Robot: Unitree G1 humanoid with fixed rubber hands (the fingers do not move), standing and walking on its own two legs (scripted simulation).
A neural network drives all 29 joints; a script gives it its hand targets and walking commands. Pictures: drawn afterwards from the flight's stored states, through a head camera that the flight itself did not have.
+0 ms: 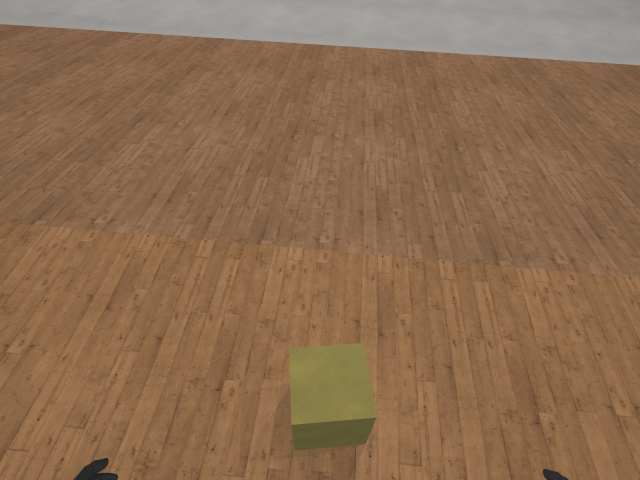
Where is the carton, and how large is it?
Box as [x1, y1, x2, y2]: [289, 343, 376, 450]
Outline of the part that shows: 363,343 289,348 291,422 295,450 365,443 376,417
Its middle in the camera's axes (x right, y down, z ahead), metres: +0.02 +0.44 +1.11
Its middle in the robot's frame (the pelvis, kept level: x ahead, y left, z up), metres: +0.45 -0.02 -0.66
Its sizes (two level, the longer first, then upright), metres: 0.210 0.200 0.250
